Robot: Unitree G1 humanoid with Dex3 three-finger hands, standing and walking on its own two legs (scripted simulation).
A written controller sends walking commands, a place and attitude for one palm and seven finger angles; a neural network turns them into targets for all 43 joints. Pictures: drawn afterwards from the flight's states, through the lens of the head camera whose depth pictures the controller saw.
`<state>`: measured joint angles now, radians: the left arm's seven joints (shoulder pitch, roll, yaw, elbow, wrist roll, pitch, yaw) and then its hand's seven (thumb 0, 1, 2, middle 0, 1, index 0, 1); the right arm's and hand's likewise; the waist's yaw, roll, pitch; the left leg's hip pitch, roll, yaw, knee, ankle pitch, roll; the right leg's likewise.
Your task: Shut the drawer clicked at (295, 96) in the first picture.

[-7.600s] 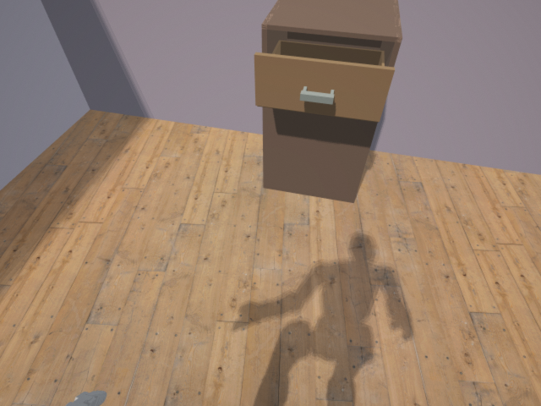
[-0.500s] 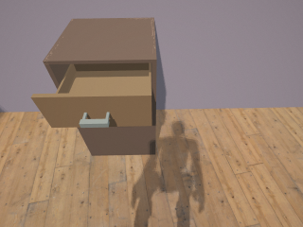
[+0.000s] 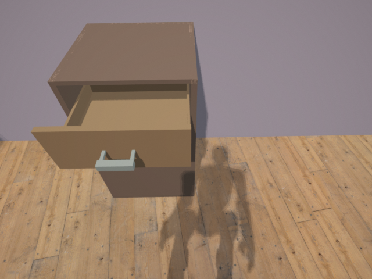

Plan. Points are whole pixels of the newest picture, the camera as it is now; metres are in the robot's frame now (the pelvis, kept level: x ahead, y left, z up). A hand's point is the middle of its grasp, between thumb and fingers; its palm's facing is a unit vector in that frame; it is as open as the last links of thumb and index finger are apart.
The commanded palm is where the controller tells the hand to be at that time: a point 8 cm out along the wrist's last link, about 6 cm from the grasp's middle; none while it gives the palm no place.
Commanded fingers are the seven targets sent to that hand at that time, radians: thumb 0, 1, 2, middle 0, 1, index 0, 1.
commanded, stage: shuffle to correct the standing spot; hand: left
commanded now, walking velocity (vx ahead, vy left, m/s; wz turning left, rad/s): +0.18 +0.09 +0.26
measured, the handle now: (117, 159) +0.43 +0.23 -0.06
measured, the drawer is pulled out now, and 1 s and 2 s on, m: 0.20 0.20 0.20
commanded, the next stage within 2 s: come to a stop and stand still in 0.06 s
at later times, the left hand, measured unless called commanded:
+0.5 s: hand out of the picture +0.11 +0.24 -0.17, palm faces +0.08 -0.97 -0.25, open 7.4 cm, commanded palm none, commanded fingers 0.00 0.90 0.90 -0.20 -0.30 -0.20 -0.30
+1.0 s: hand out of the picture +0.11 +0.21 -0.16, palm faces +0.09 -0.98 -0.20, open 7.3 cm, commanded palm none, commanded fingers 0.00 0.90 0.90 -0.20 -0.30 -0.20 -0.30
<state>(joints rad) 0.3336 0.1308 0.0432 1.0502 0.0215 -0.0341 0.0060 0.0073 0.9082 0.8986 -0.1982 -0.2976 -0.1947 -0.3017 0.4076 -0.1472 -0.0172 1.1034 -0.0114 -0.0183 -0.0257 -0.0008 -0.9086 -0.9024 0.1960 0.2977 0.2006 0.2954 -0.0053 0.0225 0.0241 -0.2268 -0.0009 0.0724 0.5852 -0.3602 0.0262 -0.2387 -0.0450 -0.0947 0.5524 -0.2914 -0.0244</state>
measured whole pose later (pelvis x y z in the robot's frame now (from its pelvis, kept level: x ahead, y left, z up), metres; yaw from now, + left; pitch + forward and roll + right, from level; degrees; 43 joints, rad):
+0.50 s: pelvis +0.08 +0.05 +0.00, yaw +1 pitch +0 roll +1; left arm 0.23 0.19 0.05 0.98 0.01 0.03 0.03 0.01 0.91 0.90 -0.20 -0.30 -0.19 -0.30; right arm 0.12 -0.16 -0.03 1.00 -0.02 0.00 -0.05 0.00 -0.92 -0.90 0.20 0.30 0.20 0.30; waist 0.02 0.00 0.11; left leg -0.29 0.06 0.14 0.52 -0.22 0.01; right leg -0.38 -0.02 -0.04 0.86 -0.48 0.01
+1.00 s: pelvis +0.06 +0.03 +0.01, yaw +2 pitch +0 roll +0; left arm 0.20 0.17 0.03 1.04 0.01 0.01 0.03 0.00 0.91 0.90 -0.20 -0.30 -0.20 -0.30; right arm 0.26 -0.16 -0.01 1.10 -0.01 0.02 -0.03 0.00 -0.91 -0.90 0.19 0.30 0.20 0.30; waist 0.01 -0.01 0.04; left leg -0.15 0.01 0.04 0.44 -0.28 0.00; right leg -0.25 0.00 -0.08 0.45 -0.20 -0.03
